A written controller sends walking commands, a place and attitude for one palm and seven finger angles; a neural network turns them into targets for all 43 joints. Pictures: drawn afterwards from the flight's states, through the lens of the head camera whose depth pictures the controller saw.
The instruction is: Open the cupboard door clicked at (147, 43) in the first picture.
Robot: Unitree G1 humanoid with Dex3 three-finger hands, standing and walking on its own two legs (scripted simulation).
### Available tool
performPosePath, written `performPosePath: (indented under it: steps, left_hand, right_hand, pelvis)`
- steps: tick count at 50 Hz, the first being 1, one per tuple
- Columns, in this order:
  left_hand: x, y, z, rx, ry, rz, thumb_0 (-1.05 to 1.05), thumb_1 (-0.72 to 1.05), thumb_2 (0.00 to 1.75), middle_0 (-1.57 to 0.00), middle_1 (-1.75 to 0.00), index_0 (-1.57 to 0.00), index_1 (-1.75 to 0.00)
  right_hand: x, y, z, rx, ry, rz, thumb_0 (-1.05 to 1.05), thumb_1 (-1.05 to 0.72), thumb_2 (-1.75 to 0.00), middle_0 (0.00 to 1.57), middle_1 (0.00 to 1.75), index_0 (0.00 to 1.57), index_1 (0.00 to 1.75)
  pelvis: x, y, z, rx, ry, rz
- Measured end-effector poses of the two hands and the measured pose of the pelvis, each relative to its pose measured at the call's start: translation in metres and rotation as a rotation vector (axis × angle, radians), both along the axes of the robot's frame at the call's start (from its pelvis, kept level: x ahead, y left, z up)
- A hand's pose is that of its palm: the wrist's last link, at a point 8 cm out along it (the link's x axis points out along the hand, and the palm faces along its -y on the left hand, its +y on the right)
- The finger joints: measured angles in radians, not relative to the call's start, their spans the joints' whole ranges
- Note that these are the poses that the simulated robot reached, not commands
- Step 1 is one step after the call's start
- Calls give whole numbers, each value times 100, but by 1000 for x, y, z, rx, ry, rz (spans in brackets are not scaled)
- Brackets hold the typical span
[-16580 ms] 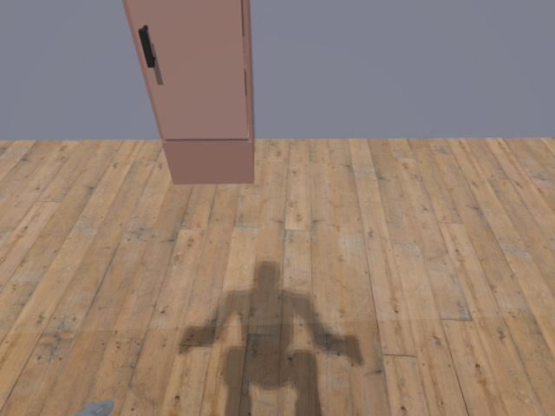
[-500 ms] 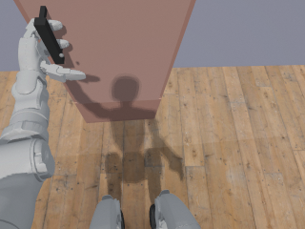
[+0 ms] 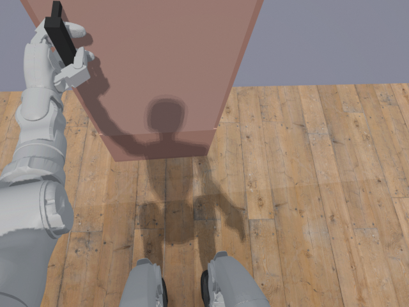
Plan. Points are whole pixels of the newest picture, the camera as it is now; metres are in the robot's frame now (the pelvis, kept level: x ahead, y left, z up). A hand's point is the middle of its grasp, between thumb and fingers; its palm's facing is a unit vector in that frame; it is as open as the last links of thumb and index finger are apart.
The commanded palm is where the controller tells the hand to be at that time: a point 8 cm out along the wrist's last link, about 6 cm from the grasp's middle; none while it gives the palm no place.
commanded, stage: close the thumb around the handle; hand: left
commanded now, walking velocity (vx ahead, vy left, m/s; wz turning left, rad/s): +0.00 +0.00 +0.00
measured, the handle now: (69, 44) +0.59 +0.19 +0.06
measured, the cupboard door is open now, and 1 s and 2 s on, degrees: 0 39 49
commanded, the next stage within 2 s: pull the door open along its arc in 0.06 s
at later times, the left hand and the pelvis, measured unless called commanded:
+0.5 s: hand (85, 85) +0.50 +0.16 +0.06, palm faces +0.00 -1.00 -0.01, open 5.8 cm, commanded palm +0.45 +0.21 +0.06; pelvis +0.01 +0.00 +0.02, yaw -1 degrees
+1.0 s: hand (155, 169) +0.34 +0.05 +0.06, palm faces +0.36 -0.93 +0.01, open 6.2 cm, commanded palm +0.28 +0.10 +0.06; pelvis +0.01 -0.02 +0.02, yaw +2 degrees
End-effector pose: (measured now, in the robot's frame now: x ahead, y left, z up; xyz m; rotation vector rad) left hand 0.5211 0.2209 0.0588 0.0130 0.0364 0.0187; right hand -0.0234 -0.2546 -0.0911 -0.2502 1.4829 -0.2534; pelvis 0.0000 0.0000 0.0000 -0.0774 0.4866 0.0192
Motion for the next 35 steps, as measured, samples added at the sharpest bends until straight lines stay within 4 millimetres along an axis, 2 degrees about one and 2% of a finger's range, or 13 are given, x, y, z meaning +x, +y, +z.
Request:
performPosePath:
  steps: [14,21,27,32,35]
  left_hand:
    - [-1,0,0,-2,5,0,1,74,82,-36,-135,-37,-134]
    - [-18,-3,0,-4,6,-6,1,74,77,-36,-135,-37,-134]
    - [-51,-8,0,-4,2,-27,1,72,74,-35,-135,-36,-134]
    - [-90,-21,0,-17,-8,-53,1,71,72,-33,-134,-36,-134]
    - [-116,-36,-1,-61,-15,22,2,70,73,-32,-133,-36,-133]
  right_hand:
    - [-3,1,3,2,-5,-18,0,-90,-90,21,30,20,30]
    - [9,3,7,28,-38,-33,0,-90,-90,20,30,20,30]
    - [38,4,12,56,-116,-29,0,-90,-90,20,30,20,30]
    - [76,2,17,78,-220,7,0,-90,-90,20,30,20,30]
    - [102,2,18,87,-294,51,0,-90,-90,20,30,20,30]
  pelvis:
    - [1,-1,2,1,-5,-9]
    - [8,-1,10,12,-25,-23]
    - [17,-1,21,23,-55,-30]
    - [23,-2,28,31,-85,-27]
    - [25,-2,30,33,-102,-25]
